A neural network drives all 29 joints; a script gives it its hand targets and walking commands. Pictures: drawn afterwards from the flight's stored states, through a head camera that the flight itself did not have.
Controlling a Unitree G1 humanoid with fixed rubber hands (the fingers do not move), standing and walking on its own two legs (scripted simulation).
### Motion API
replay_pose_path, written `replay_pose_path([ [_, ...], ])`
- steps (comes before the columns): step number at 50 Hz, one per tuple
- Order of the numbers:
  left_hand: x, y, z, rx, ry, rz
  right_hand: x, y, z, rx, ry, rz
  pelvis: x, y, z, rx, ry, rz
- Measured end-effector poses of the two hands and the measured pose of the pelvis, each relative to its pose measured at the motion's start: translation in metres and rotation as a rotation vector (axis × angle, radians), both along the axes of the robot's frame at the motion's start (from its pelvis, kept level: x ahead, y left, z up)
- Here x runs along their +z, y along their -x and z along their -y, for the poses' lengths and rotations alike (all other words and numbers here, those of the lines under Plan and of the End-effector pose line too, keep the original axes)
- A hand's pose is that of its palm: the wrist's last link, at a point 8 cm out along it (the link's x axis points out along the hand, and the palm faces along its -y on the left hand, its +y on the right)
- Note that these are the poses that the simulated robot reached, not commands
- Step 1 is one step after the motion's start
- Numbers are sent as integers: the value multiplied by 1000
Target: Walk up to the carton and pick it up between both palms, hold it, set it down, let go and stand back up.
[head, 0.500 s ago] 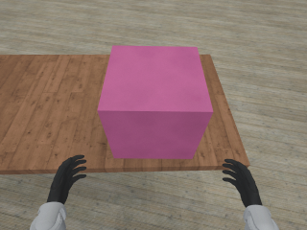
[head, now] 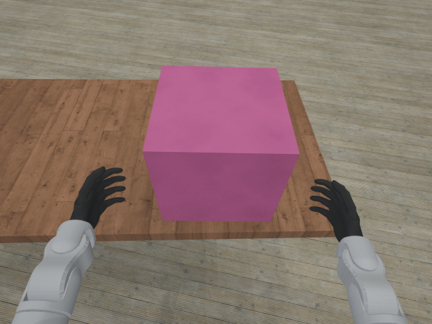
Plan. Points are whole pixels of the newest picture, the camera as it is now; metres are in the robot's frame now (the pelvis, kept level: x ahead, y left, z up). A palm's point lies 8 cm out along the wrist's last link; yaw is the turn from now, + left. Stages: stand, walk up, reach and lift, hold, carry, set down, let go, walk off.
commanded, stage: reach and lift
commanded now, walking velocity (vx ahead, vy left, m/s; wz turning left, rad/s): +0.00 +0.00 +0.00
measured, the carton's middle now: (218, 146) +0.49 +0.00 +0.01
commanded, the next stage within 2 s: none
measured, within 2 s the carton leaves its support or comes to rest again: neither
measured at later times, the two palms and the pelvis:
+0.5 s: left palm (87, 162) +0.35 +0.23 +0.11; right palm (337, 174) +0.35 -0.22 +0.09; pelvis +0.00 +0.00 +0.00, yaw +0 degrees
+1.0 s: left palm (96, 120) +0.42 +0.22 +0.15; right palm (339, 129) +0.42 -0.22 +0.14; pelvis +0.00 +0.00 +0.00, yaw +0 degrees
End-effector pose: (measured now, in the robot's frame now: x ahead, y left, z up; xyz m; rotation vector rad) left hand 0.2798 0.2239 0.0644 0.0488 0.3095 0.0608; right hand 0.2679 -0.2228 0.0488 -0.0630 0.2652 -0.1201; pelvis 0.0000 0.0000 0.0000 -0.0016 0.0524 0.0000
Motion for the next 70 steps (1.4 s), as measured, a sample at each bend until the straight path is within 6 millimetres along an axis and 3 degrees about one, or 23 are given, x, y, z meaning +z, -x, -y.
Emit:
replay_pose_path([
  [6, 14, -25, -4, 22, 6, -12, 21, -25, -7, 19, -19, 36, 0, 2, 0, 0, 0, 3],
  [14, 23, -41, -17, 73, 28, -40, 27, -49, -9, 20, -28, 8, 0, 1, 0, 0, 0, 1],
  [20, 35, -54, -11, 56, 21, -32, 36, -64, -9, 23, -29, 20, 0, 1, 0, 0, 0, 1],
  [31, 69, -96, -1, 49, 39, 3, 60, -100, -6, 16, -31, 36, 0, 0, 1, -1, 0, 1],
  [43, 73, -116, -5, 70, 36, -62, 75, -131, -3, -10, -39, -6, 0, 0, 1, -1, 0, 0],
  [56, 101, -151, 12, 44, -6, -4, 100, -161, -2, -28, -66, 15, 0, -6, 3, -3, 2, -8],
  [63, 100, -164, 5, 71, -16, -14, 95, -173, -1, -42, -71, -19, 0, -11, 3, -3, 2, -15],
  [70, 71, -163, 2, 59, -5, -36, 73, -173, 3, -58, -54, -27, -1, -16, 1, -4, 7, -22],
])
